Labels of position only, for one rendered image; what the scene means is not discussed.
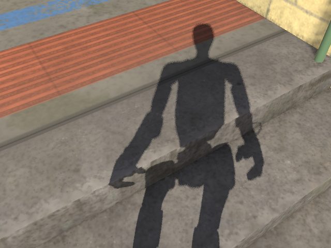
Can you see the stairs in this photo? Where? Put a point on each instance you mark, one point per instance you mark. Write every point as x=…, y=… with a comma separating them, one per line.
x=262, y=180

